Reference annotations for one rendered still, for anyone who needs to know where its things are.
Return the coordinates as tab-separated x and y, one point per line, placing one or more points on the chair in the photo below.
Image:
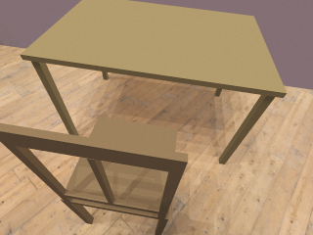
124	166

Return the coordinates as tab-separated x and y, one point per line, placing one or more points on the table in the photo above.
171	43

